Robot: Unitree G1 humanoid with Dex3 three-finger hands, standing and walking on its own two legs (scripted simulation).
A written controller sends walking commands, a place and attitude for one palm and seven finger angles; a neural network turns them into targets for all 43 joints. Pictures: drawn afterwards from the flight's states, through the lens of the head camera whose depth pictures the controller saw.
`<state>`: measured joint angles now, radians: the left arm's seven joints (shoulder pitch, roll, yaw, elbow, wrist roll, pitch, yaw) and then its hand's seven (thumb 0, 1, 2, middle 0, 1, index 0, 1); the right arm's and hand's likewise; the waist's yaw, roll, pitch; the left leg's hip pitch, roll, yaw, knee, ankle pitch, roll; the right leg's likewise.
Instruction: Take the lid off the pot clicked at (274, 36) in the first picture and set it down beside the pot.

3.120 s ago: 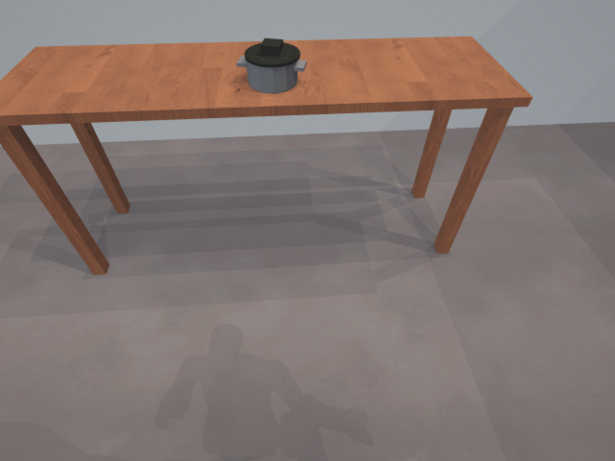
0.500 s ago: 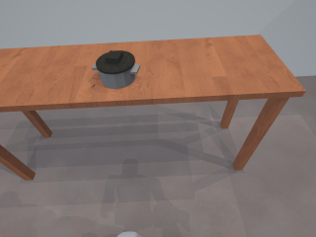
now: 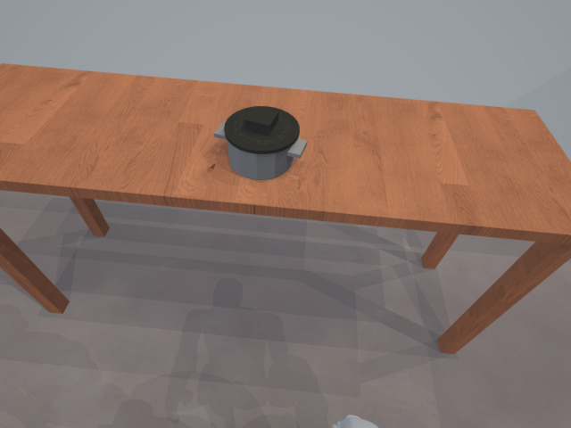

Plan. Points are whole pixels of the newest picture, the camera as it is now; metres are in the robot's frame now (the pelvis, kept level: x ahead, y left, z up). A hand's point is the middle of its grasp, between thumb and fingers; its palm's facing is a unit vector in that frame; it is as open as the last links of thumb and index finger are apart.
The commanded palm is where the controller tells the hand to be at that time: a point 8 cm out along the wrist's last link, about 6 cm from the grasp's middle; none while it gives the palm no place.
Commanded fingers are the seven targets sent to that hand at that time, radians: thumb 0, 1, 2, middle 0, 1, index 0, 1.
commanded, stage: take the last steps up to it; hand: left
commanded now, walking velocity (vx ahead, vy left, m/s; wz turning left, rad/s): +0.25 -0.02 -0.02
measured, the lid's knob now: (262, 119) +0.67 +0.10 +0.06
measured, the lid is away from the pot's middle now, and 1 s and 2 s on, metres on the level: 0.00 0.00 0.00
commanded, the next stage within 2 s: come to a stop and stand still in 0.28 s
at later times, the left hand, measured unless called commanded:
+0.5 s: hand (200, 399) +0.20 +0.16 -0.18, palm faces +0.06 -0.98 -0.18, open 7.2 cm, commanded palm none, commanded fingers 0.00 0.90 0.90 -0.20 -0.30 -0.20 -0.30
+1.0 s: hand (199, 411) +0.18 +0.15 -0.19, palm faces +0.02 -0.96 -0.27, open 7.3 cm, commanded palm none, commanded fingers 0.00 0.90 0.90 -0.20 -0.30 -0.20 -0.30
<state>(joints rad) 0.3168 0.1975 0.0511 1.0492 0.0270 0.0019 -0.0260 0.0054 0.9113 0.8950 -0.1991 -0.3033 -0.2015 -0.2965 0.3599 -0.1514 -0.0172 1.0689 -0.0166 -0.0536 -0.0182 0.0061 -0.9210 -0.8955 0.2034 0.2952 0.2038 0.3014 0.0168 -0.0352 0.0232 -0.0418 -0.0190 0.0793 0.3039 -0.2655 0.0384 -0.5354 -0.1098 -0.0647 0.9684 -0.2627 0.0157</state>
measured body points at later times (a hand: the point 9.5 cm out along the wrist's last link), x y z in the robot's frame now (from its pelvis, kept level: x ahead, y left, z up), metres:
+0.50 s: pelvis +0.16 -0.02 -0.01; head +0.16 -0.01 +0.44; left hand +0.19 +0.21 -0.17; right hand +0.21 -0.26 -0.16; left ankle +0.21 +0.09 -0.74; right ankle +0.15 -0.14 -0.75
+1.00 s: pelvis +0.15 -0.04 -0.02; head +0.16 -0.05 +0.43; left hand +0.18 +0.20 -0.16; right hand +0.22 -0.29 -0.17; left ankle +0.18 +0.06 -0.73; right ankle +0.15 -0.16 -0.74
